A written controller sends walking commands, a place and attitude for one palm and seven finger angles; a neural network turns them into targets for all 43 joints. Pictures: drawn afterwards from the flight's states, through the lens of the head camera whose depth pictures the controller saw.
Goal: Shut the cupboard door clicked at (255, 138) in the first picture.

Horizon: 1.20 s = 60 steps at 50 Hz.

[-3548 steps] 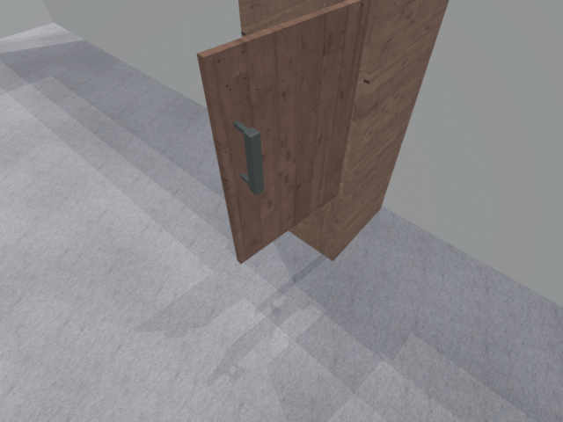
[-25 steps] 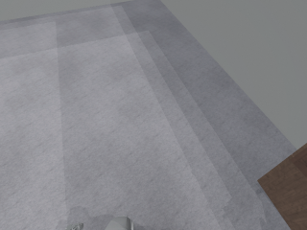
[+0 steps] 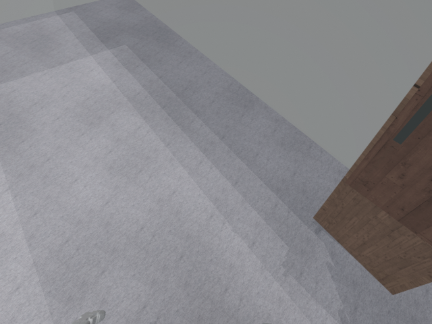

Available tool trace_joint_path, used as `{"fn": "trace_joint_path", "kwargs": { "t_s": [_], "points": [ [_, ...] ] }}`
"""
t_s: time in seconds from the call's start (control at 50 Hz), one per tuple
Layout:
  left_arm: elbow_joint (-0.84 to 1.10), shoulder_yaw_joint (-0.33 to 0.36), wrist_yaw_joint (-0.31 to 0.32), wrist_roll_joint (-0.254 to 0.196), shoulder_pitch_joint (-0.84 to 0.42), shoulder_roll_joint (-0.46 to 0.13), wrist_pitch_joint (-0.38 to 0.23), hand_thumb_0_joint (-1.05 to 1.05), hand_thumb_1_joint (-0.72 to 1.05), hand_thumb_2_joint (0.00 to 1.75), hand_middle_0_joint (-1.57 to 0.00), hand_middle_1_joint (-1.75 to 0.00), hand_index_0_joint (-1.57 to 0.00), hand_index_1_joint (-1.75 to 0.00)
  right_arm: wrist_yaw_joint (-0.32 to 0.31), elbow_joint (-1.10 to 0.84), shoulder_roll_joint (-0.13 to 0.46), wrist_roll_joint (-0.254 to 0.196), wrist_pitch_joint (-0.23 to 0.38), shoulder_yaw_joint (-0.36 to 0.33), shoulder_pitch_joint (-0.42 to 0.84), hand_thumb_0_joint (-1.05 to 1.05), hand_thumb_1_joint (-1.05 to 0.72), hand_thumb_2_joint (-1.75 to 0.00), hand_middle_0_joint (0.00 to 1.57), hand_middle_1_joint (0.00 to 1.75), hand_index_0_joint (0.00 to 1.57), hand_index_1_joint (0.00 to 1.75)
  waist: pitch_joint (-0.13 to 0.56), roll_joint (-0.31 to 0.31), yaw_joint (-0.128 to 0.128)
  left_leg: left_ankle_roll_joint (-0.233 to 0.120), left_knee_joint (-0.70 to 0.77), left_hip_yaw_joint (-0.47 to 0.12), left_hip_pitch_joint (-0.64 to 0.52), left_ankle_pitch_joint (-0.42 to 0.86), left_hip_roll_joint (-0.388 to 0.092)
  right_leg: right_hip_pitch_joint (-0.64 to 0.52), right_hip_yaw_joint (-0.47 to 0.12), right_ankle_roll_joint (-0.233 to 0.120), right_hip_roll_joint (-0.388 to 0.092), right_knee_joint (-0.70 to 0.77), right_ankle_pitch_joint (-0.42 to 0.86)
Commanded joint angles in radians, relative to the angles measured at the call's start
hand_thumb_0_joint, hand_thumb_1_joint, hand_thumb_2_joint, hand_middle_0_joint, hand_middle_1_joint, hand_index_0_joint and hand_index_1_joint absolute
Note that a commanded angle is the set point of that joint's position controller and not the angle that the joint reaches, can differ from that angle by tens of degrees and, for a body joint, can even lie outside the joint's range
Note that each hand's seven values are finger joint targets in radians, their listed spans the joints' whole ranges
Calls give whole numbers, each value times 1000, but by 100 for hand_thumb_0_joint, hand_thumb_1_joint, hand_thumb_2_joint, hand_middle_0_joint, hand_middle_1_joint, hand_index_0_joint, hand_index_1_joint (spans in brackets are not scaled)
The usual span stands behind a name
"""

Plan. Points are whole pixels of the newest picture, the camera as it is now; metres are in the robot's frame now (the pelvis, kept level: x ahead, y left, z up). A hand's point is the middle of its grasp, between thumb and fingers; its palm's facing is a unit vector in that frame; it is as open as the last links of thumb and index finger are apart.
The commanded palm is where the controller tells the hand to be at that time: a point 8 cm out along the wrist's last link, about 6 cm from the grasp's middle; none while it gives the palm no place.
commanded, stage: turn to face it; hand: left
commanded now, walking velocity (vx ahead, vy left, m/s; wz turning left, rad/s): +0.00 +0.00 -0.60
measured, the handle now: (420, 115) +0.59 -0.47 +0.04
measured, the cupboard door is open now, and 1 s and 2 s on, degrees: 5 5 5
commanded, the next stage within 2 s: take the last steps up to it in 1.26 s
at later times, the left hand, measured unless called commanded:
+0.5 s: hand (126, 316) +0.15 +0.20 -0.18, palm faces -0.25 -0.95 -0.20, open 7.4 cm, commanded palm none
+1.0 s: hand (171, 285) +0.21 +0.11 -0.15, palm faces -0.52 -0.81 -0.28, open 7.4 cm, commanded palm none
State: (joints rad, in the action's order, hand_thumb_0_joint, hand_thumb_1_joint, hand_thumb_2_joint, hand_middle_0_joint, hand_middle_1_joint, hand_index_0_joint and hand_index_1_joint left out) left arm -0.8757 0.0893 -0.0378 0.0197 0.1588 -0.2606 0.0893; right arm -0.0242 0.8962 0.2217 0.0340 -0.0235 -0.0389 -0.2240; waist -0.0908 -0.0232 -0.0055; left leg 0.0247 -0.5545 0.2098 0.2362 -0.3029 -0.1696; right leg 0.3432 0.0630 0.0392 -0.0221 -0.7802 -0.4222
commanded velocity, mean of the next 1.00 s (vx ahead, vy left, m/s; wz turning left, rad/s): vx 0.00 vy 0.00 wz -0.55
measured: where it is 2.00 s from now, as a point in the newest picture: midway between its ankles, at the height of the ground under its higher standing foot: outside the picture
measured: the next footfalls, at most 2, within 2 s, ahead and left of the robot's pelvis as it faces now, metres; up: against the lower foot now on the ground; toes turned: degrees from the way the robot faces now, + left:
right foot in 0.06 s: +0.02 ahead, -0.14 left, +0.00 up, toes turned -6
left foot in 0.42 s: +0.10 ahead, +0.11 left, +0.00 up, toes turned -11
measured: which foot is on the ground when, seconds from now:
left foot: down 0.00-0.04, up 0.06-0.40, down 0.42-0.80, up 0.82-1.00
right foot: up 0.00-0.04, down 0.06-0.42, up 0.44-0.80, down 0.82-1.00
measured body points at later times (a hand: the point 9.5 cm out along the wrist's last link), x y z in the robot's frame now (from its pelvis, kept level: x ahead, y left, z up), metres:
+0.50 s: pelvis +0.02 +0.02 -0.01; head +0.08 +0.04 +0.44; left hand +0.17 +0.25 -0.16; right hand +0.05 -0.26 -0.12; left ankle +0.06 +0.12 -0.74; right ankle -0.04 -0.11 -0.69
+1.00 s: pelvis +0.02 -0.01 +0.00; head +0.04 -0.05 +0.45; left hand +0.24 +0.15 -0.13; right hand -0.08 -0.27 -0.15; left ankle +0.08 +0.12 -0.67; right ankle -0.05 -0.10 -0.74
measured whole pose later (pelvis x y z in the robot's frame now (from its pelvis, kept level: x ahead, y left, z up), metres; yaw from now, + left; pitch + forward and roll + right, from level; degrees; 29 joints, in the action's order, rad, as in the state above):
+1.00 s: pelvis +0.02 -0.01 +0.00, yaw -33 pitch +1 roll +0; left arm -0.88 0.05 0.00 0.02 0.18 -0.21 0.04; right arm -0.02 0.92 0.27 0.02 -0.07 -0.06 -0.20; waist -0.08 -0.04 -0.02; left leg 0.09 -1.06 0.05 0.49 -0.43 -0.09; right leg 0.24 -0.01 -0.01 0.00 -0.51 -0.28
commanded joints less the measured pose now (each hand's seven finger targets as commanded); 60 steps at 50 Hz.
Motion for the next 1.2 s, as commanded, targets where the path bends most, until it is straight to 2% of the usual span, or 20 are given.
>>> {"fn": "trace_joint_path", "kwargs": {
  "t_s": [0.0, 0.02, 0.04, 0.14, 0.34, 0.36, 0.4, 0.52, 0.68, 0.74, 0.76, 0.78, 0.8, 0.84, 0.92, 1.08, 1.12, 1.14, 1.16, 1.18],
  "points": [
    [48, 26, 4, 6, 112, -117, -49, 0, 90, 90, -20, -30, -20, -30, 0, -66, 208, -17, 13, -63, 23, 0, -90, -90, 20, 30, 20, 30, 158, -48, 58, -31, -97, -62, 55, 239, -129, -270, -36, -51, -33, 376, 279],
    [37, 44, 19, 17, 153, -236, -67, 0, 90, 90, -20, -30, -20, -30, 6, -106, 117, -24, 9, -43, 38, 0, -90, -90, 20, 30, 20, 30, 147, 310, 81, 43, -328, 8, 304, -220, 31, -388, -390, -144, -285, 489, 514],
    [28, 49, 33, 3, 187, -277, -63, 0, 90, 90, -20, -30, -20, -30, 0, -135, 126, -19, -3, -34, 100, 0, -90, -90, 20, 30, 20, 30, 128, 327, 109, 48, -522, -111, 387, -361, 85, -318, -505, -240, -381, 468, 712],
    [72, 22, 56, 0, 24, -158, -70, 0, 90, 90, -20, -30, -20, -30, 1, -89, 134, -19, -2, -34, 78, 0, -90, -90, 20, 30, 20, 30, 137, 236, 16, 69, -568, -208, 379, -123, 54, -277, -296, -228, -218, 390, 733],
    [76, 31, 43, 3, -8, -186, -55, 0, 90, 90, -20, -30, -20, -30, -1, -82, 112, -33, 11, -32, 0, 0, -90, -90, 20, 30, 20, 30, 141, 189, -23, 52, 3, -167, 19, 27, 148, -68, -397, -164, -148, 322, 505],
    [84, 24, 41, -5, -17, -154, -49, 0, 90, 90, -20, -30, -20, -30, -6, -69, 144, -30, 21, -35, -40, 0, -90, -90, 20, 30, 20, 30, 160, 112, -44, 42, 141, -195, -116, 103, 105, 19, -353, -114, -90, 258, 405],
    [112, 7, 30, -13, 13, -79, -44, 0, 90, 90, -20, -30, -20, -30, -16, -78, 296, -8, 30, -58, -92, 0, -90, -90, 20, 30, 20, 30, 188, -295, -49, -142, 275, -591, -201, 273, -313, 226, -111, -11, 83, -182, -220],
    [70, 20, 0, 2, 17, -82, -25, 0, 90, 90, -20, -30, -20, -30, -27, -109, 187, -3, 32, -27, 39, 0, -90, -90, 20, 30, 20, 30, 121, -169, 9, -141, 205, -240, -122, 481, -152, 217, -77, 23, -3, -401, -33],
    [94, 3, -7, -1, -54, -41, -32, 0, 90, 90, -20, -30, -20, -30, -8, -52, 224, -1, 20, -55, -44, 0, -90, -90, 20, 30, 20, 30, 144, -214, -37, -140, 139, -132, -162, 507, -191, 59, 30, -1, 14, -13, -28],
    [75, 8, -1, -1, 16, -64, -42, 0, 90, 90, -20, -30, -20, -30, -1, -51, 233, -7, 17, -60, -11, 0, -90, -90, 20, 30, 20, 30, 150, -172, 10, -87, 47, -93, -70, 418, -183, -119, 39, -29, 22, 230, 140],
    [50, 18, 4, 4, 95, -108, -51, 0, 90, 90, -20, -30, -20, -30, 3, -60, 222, -16, 16, -60, 14, 0, -90, -90, 20, 30, 20, 30, 173, -85, 52, -37, -73, -53, 18, 300, -142, -256, -13, -49, -18, 361, 273],
    [36, 36, 18, 16, 148, -223, -66, 0, 90, 90, -20, -30, -20, -30, 7, -94, 138, -26, 11, -42, 31, 0, -90, -90, 20, 30, 20, 30, 165, 265, 83, 35, -294, 19, 251, -119, 5, -387, -337, -131, -256, 482, 503],
    [23, 44, 32, 3, 180, -278, -65, 0, 90, 90, -20, -30, -20, -30, 3, -130, 128, -21, 0, -30, 90, 0, -90, -90, 20, 30, 20, 30, 136, 336, 107, 51, -501, -82, 371, -372, 87, -324, -498, -236, -382, 464, 749],
    [36, 39, 50, 1, 121, -229, -65, 0, 90, 90, -20, -30, -20, -30, -1, -115, 112, -23, -8, -27, 84, 0, -90, -90, 20, 30, 20, 30, 97, 201, 66, 45, -613, -201, 445, -253, 53, -302, -394, -267, -325, 449, 643],
    [60, 14, 56, 1, 11, -152, -74, 0, 90, 90, -20, -30, -20, -30, 6, -61, 123, -20, -7, -28, 33, 0, -90, -90, 20, 30, 20, 30, 146, 214, 3, 68, -540, -190, 325, -107, 66, -244, -252, -219, -209, 401, 703],
    [40, 22, 47, 5, 10, -172, -64, 0, 90, 90, -20, -30, -20, -30, 3, -46, 88, -26, 5, -20, -12, 0, -90, -90, 20, 30, 20, 30, 128, 188, -10, 49, -84, -144, 76, -13, 145, -115, -328, -197, -178, 371, 505],
    [41, 12, 45, -5, -1, -119, -56, 0, 90, 90, -20, -30, -20, -30, -2, -19, 129, -24, 21, -25, -91, 0, -90, -90, 20, 30, 20, 30, 140, 65, -42, 26, 152, -210, -117, 131, 81, 21, -268, -113, -96, 268, 324],
    [50, 1, 40, -14, 46, -56, -49, 0, 90, 90, -20, -30, -20, -30, -7, -23, 222, -8, 31, -39, -105, 0, -90, -90, 20, 30, 20, 30, 150, -197, -33, -55, 228, -459, -176, 202, -133, 147, -164, -51, 41, 93, 43],
    [60, -2, 40, -12, 39, -54, -47, 0, 90, 90, -20, -30, -20, -30, -14, -32, 264, -2, 26, -46, -115, 0, -90, -90, 20, 30, 20, 30, 139, -284, -44, -160, 285, -582, -120, 259, -275, 166, -97, -27, 67, -121, -191],
    [62, 3, 38, -7, 34, -67, -46, 0, 90, 90, -20, -30, -20, -30, -15, -47, 252, 4, 21, -38, -82, 0, -90, -90, 20, 30, 20, 30, 118, -175, -31, -207, 286, -548, -12, 190, -280, 119, -140, -34, 27, -249, -173]
  ]
}}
